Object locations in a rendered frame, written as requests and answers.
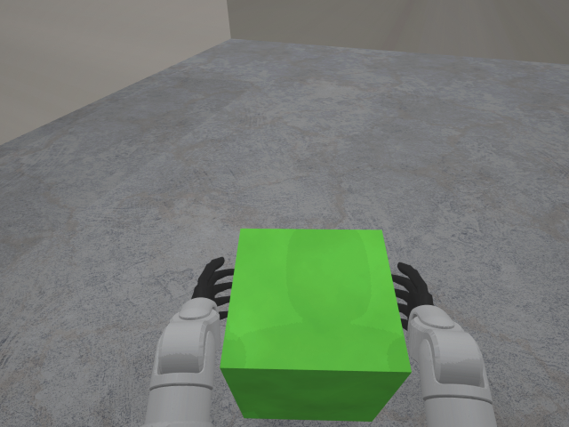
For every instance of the robot left hand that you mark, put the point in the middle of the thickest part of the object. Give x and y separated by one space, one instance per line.
206 284

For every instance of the robot left forearm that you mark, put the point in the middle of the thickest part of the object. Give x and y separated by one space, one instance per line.
183 371

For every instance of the robot right forearm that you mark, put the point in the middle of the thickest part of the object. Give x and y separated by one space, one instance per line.
454 382

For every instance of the carton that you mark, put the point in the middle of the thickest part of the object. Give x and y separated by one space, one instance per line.
313 329

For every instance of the robot right hand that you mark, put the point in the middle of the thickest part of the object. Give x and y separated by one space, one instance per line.
418 291

